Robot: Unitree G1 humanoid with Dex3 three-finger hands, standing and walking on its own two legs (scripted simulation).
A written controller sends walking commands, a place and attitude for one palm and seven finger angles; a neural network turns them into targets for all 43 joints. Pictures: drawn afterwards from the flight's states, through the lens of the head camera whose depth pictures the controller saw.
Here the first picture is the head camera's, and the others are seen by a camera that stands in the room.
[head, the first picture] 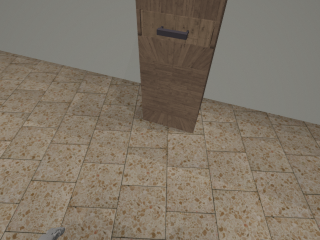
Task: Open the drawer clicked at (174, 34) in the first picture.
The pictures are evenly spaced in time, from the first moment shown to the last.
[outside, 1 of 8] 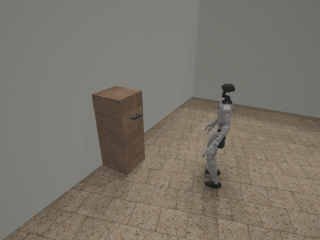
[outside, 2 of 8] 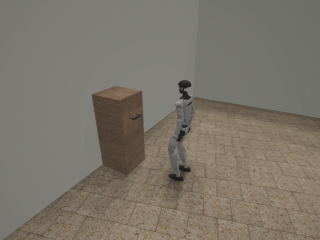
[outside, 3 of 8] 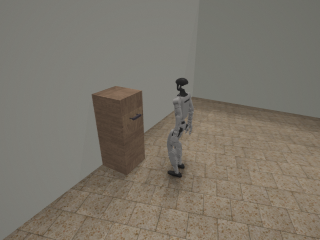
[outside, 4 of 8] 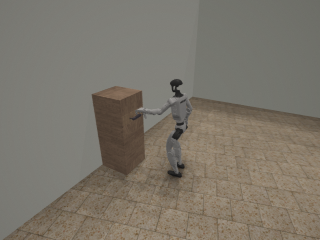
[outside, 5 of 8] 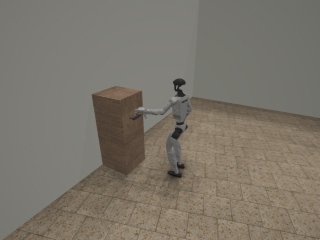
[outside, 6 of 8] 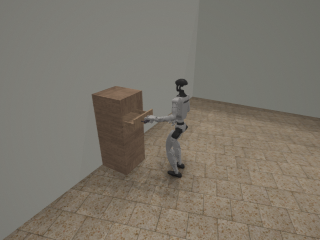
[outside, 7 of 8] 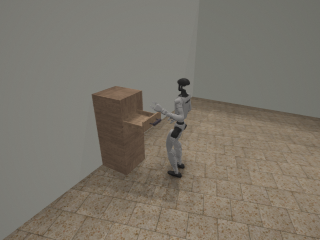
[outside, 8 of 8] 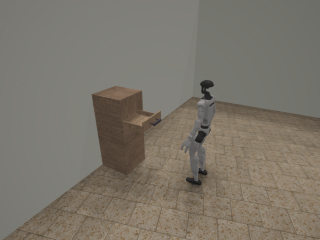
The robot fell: no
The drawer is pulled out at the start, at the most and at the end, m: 0.00 0.30 0.30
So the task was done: yes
